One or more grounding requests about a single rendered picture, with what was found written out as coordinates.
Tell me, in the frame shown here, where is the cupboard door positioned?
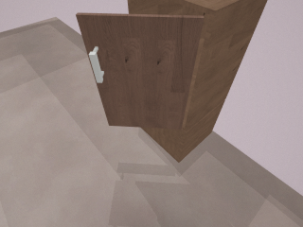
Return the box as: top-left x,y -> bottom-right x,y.
76,12 -> 205,130

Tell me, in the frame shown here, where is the handle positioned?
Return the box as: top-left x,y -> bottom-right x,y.
89,46 -> 104,83

